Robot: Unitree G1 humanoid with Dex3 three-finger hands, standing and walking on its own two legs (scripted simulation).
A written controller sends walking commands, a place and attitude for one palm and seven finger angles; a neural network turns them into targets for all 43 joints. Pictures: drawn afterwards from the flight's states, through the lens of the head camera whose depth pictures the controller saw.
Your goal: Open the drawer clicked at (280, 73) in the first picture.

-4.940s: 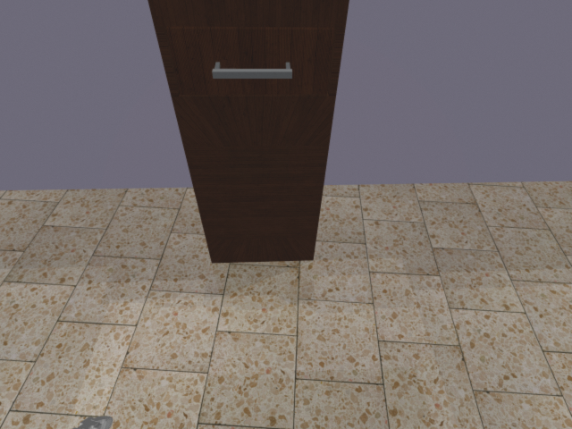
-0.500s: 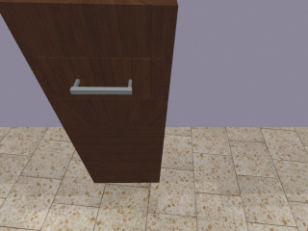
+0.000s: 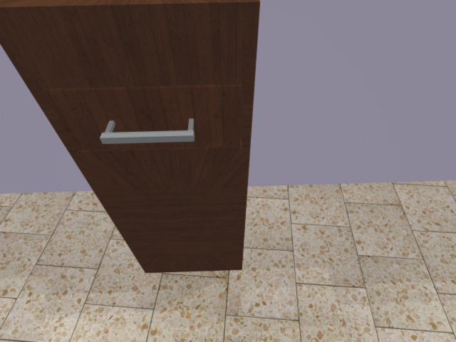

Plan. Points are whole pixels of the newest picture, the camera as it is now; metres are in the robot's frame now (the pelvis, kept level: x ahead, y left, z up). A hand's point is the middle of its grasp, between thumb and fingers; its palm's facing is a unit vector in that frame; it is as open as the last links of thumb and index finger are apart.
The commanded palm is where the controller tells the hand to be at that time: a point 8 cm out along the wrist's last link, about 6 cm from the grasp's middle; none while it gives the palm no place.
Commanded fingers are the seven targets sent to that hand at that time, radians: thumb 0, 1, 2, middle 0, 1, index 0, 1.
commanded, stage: look again from close up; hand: left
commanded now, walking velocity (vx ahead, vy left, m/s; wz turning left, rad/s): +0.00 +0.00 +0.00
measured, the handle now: (149, 130) +0.50 +0.20 +0.09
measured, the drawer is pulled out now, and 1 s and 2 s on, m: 0.00 0.00 0.00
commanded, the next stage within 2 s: raise the hand with hooked fingers in 0.40 s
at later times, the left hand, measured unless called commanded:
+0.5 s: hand out of the picture -0.04 +0.22 -0.18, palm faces +0.01 -0.98 -0.18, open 7.4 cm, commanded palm +0.05 +0.27 -0.06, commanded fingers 0.00 0.88 0.89 -0.20 -0.31 -0.20 -0.31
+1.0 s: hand out of the picture +0.09 +0.26 -0.03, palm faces +0.06 -0.16 -0.99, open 9.0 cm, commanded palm +0.09 +0.27 +0.05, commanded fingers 0.00 0.29 0.64 -0.24 -0.69 -0.24 -0.69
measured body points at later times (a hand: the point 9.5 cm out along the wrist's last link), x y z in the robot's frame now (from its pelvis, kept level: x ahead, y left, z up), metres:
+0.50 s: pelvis -0.05 +0.04 +0.00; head -0.05 +0.06 +0.45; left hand -0.04 +0.27 -0.16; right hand -0.01 -0.20 -0.14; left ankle +0.02 +0.13 -0.73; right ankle -0.07 -0.11 -0.73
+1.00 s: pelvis -0.11 +0.03 -0.03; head -0.14 +0.02 +0.42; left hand +0.08 +0.26 +0.02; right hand +0.14 -0.18 -0.08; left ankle +0.02 +0.13 -0.73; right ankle -0.06 -0.09 -0.73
